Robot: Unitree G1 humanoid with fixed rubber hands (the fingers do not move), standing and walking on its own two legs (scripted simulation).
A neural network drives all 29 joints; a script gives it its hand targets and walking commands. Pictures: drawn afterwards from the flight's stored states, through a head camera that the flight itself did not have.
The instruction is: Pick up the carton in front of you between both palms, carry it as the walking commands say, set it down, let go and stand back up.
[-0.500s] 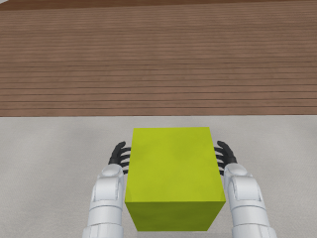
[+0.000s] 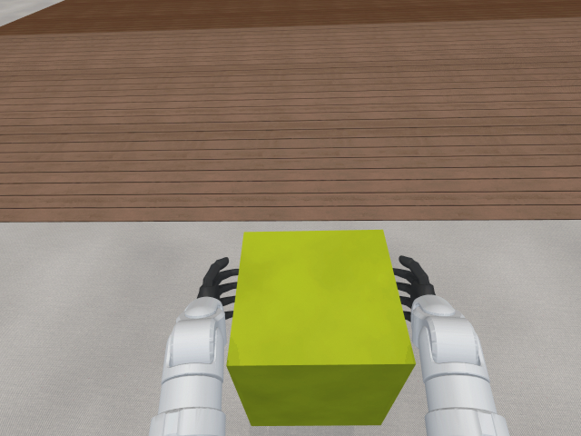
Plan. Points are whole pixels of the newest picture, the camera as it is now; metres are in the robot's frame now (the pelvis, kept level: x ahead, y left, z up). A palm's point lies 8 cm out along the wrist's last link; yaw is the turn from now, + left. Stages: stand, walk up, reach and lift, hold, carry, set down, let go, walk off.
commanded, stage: hold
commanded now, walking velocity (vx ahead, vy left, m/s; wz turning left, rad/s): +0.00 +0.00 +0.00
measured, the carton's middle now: (314, 331) +0.29 +0.00 -0.02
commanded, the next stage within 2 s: carry in 0.16 s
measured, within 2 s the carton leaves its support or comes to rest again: neither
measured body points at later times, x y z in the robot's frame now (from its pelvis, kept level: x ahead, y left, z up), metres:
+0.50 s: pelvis +0.07 +0.01 -0.01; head +0.03 +0.01 +0.44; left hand +0.37 +0.17 +0.07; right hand +0.37 -0.13 +0.07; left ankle +0.02 +0.13 -0.74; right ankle +0.06 -0.11 -0.74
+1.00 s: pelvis +0.33 +0.04 +0.00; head +0.33 +0.05 +0.45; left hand +0.62 +0.19 +0.08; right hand +0.61 -0.11 +0.08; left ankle +0.25 +0.12 -0.74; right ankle +0.35 -0.08 -0.69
